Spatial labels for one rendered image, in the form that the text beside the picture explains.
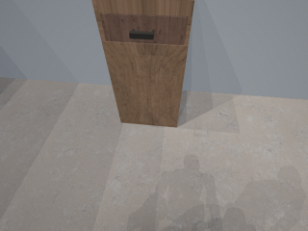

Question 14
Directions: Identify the cabinet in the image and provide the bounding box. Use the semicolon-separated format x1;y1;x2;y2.
91;0;194;128

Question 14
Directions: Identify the drawer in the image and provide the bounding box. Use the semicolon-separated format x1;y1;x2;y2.
100;13;187;45

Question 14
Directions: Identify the handle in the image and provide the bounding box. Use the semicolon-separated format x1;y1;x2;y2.
129;29;154;40

